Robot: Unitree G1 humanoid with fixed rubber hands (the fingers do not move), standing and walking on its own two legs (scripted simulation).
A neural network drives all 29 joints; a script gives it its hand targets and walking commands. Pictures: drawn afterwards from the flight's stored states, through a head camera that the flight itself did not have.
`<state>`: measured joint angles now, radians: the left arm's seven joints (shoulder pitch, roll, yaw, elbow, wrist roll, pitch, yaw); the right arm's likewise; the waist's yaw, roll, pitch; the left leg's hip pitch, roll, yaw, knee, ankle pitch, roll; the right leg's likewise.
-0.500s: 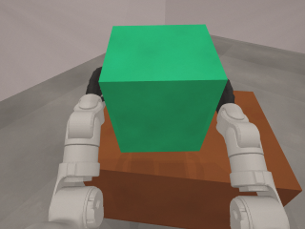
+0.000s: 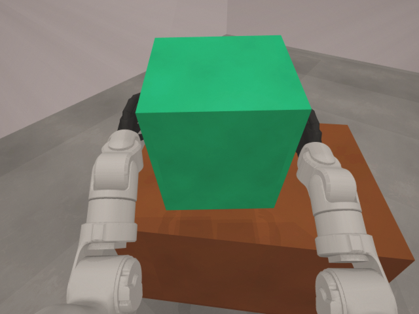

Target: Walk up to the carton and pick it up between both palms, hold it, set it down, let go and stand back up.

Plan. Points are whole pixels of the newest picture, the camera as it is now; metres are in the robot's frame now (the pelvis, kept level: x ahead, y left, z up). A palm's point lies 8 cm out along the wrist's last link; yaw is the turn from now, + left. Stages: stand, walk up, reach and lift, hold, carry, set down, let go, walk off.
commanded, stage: hold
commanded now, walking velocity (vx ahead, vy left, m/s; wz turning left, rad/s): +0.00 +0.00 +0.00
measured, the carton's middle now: (219, 129) +0.42 +0.01 +0.18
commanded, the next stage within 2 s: none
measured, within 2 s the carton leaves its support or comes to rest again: neither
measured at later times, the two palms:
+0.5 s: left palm (132, 143) +0.37 +0.17 +0.18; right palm (304, 150) +0.37 -0.16 +0.17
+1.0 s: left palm (131, 140) +0.36 +0.17 +0.19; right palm (305, 147) +0.37 -0.16 +0.17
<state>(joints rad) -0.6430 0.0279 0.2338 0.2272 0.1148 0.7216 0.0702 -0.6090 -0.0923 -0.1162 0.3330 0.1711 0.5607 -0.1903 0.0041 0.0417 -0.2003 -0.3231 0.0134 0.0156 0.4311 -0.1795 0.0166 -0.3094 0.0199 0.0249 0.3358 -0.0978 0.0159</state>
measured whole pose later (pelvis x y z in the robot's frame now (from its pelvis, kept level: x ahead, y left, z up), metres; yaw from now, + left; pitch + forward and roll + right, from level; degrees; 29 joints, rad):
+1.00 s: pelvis +0.00 +0.00 +0.00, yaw +0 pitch +3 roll -1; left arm -0.65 0.02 0.25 0.24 0.14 0.74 0.06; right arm -0.63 -0.08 -0.12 0.37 0.16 0.55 -0.19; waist 0.00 0.03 -0.15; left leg -0.29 0.01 0.02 0.42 -0.17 0.02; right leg -0.28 0.02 0.03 0.33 -0.10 0.01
